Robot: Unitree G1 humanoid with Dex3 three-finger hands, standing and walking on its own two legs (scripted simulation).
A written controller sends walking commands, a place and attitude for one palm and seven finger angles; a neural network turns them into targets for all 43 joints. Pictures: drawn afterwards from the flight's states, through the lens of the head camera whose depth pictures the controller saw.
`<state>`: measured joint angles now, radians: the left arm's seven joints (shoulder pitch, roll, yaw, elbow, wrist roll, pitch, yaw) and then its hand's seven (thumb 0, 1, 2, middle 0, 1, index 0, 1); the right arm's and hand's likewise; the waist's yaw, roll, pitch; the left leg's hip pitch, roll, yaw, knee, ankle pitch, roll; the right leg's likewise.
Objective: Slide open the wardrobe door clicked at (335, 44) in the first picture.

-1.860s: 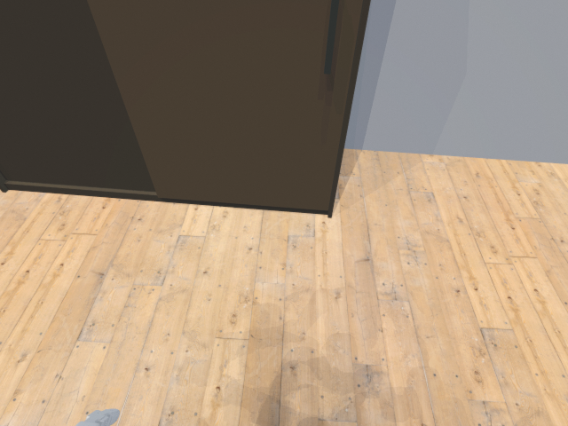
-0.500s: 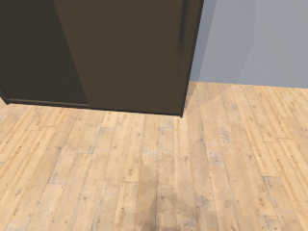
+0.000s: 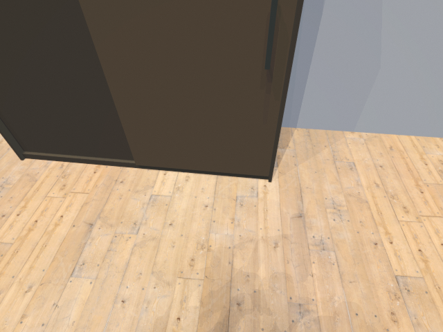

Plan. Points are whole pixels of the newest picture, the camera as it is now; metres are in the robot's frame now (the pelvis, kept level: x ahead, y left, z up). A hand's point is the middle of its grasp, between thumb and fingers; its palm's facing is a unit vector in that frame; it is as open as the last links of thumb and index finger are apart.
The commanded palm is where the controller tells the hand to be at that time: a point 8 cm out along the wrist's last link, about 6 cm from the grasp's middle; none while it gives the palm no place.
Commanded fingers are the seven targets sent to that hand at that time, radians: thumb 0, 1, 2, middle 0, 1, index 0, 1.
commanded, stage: walk to a spot facing it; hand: right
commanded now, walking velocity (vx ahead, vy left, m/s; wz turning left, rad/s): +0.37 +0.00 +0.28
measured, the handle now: (271, 30) +1.10 -0.14 +0.12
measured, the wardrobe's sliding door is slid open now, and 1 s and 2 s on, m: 0.00 0.00 0.00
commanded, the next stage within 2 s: turn to face it in 0.56 s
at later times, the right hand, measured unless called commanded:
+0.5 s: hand (283, 275) +0.30 -0.13 -0.17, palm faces -0.14 +0.97 -0.21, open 7.3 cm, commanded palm none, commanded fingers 0.00 -0.90 -0.90 0.20 0.30 0.20 0.30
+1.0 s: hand (294, 251) +0.37 -0.17 -0.17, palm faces +0.00 +0.99 -0.15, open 7.4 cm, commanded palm none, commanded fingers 0.00 -0.90 -0.90 0.20 0.30 0.20 0.30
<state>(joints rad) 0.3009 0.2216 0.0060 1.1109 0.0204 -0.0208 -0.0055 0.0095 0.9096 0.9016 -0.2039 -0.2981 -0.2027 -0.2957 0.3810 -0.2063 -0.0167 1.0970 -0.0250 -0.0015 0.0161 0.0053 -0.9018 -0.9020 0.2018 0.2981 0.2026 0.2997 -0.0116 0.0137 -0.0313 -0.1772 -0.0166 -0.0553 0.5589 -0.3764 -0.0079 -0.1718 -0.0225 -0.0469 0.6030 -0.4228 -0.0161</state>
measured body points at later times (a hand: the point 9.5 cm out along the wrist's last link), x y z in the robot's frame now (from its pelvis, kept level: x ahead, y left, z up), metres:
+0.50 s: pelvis +0.19 +0.05 -0.01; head +0.21 +0.05 +0.44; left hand +0.07 +0.25 -0.16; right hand +0.31 -0.18 -0.15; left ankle +0.25 +0.13 -0.73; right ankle +0.11 -0.09 -0.63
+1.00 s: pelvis +0.36 +0.01 +0.01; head +0.37 -0.02 +0.46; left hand +0.41 +0.25 -0.13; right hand +0.37 -0.22 -0.16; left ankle +0.33 +0.15 -0.67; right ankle +0.41 -0.06 -0.73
